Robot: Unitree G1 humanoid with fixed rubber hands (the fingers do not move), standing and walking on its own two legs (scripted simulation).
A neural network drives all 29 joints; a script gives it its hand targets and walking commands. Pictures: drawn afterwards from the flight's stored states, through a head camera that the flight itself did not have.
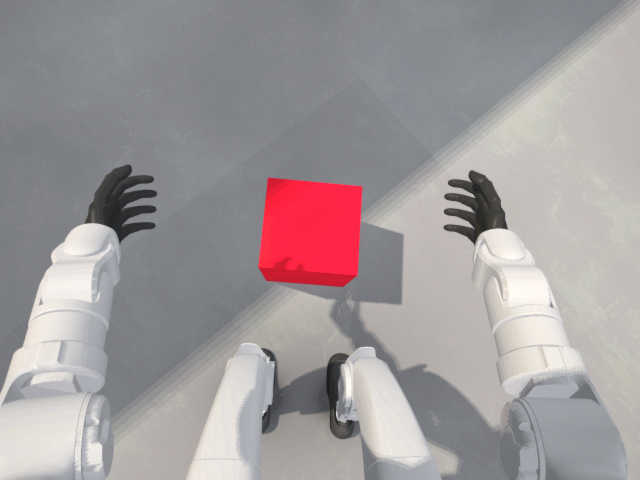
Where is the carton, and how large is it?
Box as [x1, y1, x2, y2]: [258, 178, 361, 286]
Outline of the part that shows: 268,178 258,266 266,280 337,286 344,285 357,274 361,186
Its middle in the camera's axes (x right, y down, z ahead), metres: -0.02 -0.01 +0.96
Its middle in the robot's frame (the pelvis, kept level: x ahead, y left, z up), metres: +0.50 +0.00 -0.55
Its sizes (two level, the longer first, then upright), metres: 0.210 0.200 0.250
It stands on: the floor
